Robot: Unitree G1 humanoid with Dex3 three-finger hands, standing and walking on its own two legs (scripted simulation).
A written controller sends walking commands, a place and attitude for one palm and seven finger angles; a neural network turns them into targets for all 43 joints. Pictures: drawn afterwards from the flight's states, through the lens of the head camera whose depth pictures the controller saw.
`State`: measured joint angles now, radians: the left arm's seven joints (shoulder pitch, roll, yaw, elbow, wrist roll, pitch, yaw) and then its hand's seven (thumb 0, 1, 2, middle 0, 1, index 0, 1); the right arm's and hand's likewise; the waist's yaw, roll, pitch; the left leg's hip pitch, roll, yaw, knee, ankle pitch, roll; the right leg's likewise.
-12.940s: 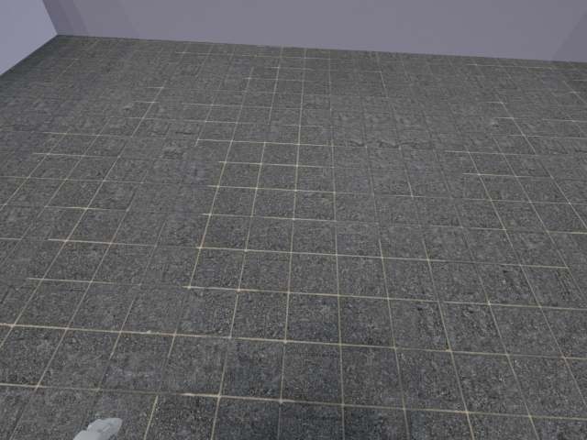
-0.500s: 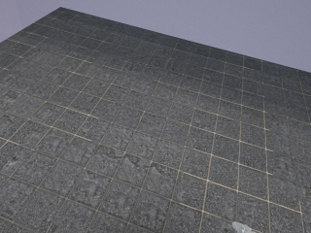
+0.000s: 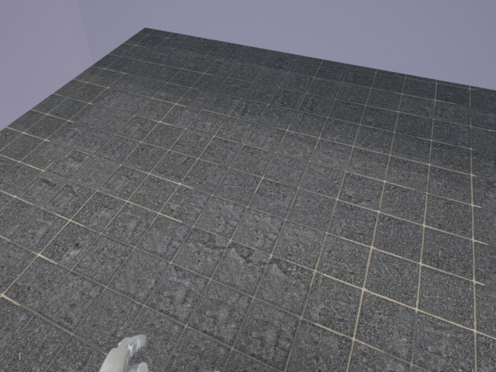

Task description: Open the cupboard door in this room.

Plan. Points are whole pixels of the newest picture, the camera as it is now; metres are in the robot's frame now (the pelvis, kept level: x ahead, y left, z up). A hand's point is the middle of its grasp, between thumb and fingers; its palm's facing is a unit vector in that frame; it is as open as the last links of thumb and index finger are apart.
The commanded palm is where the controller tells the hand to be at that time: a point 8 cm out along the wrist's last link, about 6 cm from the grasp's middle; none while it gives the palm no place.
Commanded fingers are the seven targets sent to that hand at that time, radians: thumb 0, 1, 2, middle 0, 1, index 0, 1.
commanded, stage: turn or walk to find it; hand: left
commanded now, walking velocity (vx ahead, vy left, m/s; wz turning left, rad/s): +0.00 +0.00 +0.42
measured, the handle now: out of the picture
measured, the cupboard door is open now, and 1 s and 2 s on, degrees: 0 0 0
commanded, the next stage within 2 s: none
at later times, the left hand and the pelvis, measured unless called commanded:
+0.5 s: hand out of the picture -0.07 +0.23 -0.18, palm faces +0.31 -0.92 -0.25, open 7.4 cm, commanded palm none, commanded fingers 0.00 0.90 0.90 -0.20 -0.30 -0.20 -0.30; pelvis -0.02 +0.02 -0.01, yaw +15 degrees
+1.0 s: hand out of the picture -0.01 +0.20 -0.14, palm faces +0.42 -0.86 -0.28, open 7.4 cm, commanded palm none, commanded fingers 0.00 0.90 0.90 -0.20 -0.30 -0.20 -0.30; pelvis -0.03 -0.02 +0.00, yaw +26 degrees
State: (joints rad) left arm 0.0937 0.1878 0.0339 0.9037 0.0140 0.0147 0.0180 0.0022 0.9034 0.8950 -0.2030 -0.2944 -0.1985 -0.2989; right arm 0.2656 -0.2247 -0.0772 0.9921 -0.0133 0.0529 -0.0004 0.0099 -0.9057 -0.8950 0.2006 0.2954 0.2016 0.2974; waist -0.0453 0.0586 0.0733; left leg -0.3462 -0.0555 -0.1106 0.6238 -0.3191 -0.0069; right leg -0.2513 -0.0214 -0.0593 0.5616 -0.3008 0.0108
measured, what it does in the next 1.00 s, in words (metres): steps on the spot, turning left: left foot, then right foot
